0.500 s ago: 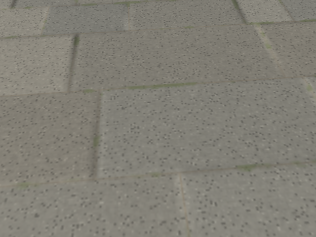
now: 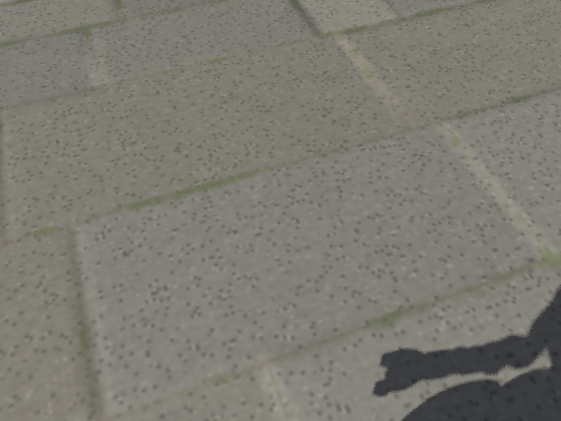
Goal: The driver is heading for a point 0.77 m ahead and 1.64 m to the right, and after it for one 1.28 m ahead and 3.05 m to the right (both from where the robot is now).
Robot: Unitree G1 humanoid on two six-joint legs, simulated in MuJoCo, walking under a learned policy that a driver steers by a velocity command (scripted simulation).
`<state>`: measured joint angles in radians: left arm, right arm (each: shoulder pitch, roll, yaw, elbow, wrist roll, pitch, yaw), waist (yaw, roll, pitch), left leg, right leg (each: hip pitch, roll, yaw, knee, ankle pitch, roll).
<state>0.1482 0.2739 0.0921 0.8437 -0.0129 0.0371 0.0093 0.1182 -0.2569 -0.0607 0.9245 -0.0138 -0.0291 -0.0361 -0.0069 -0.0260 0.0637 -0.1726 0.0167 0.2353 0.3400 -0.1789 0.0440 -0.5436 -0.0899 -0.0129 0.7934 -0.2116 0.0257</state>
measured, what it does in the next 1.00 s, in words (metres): steps on the spot, turning right: right foot, then left foot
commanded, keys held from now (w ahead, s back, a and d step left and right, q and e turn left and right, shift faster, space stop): e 0.78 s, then w+e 0.22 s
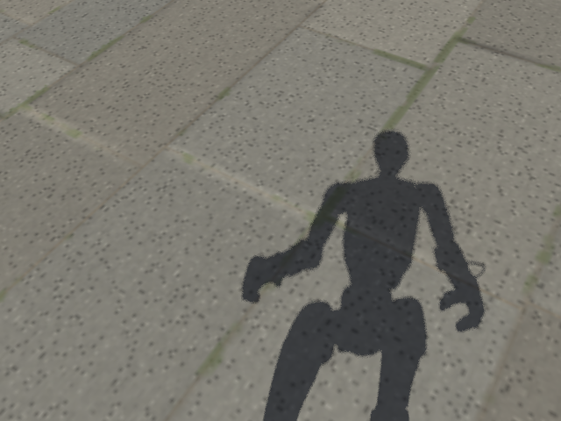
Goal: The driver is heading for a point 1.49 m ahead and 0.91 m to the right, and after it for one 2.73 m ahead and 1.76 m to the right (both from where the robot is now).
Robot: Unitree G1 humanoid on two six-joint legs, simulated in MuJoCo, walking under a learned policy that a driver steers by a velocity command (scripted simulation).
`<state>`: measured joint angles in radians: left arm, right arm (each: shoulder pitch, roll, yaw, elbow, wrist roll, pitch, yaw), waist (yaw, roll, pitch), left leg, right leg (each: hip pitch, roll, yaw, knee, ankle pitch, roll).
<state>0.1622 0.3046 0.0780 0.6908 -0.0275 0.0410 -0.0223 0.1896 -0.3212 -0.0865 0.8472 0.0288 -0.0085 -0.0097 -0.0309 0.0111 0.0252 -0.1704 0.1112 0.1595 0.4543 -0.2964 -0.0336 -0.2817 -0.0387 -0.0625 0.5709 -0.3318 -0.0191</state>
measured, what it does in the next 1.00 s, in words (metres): walks ahead, turning right: right foot, then left foot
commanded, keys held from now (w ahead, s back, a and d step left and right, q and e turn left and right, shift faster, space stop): w+e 1.00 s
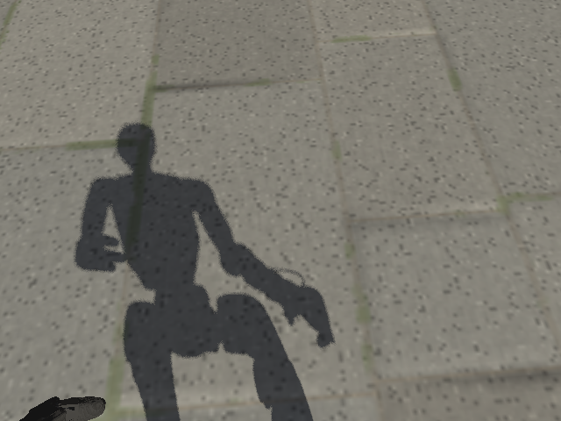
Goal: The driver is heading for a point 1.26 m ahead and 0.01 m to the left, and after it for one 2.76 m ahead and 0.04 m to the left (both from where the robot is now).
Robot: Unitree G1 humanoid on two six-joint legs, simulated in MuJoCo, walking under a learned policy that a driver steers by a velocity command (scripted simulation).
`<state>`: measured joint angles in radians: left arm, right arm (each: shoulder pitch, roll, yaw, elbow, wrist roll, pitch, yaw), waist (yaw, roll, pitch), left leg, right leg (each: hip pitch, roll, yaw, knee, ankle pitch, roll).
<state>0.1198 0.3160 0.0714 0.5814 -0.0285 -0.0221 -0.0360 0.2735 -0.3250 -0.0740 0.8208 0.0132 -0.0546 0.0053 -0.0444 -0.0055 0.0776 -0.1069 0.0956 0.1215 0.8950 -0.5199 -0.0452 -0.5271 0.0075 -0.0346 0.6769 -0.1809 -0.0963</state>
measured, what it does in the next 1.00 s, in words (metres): walks ahead: left foot, then right foot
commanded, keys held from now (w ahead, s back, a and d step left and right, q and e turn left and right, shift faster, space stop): w+e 0.22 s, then w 0.14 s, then w+q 0.64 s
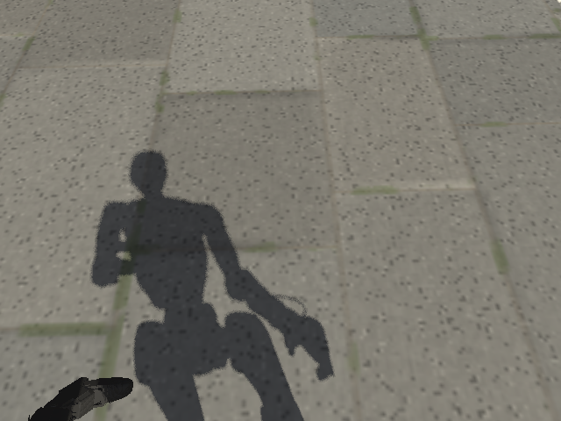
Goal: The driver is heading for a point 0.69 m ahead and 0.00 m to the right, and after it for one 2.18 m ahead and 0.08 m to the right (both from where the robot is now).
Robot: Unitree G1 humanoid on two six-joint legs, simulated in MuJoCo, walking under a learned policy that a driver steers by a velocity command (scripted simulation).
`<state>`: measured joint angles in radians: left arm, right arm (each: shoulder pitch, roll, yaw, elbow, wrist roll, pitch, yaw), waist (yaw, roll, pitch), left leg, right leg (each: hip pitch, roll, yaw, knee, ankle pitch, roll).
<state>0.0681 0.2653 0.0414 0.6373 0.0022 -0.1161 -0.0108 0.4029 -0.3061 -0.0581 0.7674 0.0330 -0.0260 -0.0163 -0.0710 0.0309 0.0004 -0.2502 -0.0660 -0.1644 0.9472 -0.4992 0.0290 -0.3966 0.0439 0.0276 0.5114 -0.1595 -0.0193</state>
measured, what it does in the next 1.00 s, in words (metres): walks ahead: left foot, then right foot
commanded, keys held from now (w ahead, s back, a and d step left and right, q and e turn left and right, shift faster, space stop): w+q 0.14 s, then w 0.18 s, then w+e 0.56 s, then e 0.12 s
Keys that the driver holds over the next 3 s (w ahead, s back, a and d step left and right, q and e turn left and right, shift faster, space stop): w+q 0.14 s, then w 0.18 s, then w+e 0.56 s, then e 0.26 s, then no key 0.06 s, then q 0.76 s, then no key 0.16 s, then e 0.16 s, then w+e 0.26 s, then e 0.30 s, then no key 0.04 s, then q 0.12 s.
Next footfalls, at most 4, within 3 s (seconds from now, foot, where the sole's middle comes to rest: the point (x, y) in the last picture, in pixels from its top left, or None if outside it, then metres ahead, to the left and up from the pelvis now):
0.42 left None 0.36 0.19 -0.77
0.94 right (300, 350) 0.66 -0.05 -0.77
1.40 left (221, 307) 0.80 0.14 -0.77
1.72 right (314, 335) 0.70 -0.09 -0.77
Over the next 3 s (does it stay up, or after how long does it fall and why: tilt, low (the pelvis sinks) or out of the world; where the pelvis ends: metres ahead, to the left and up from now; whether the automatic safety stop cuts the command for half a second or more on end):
stays up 0.80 -0.05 0.02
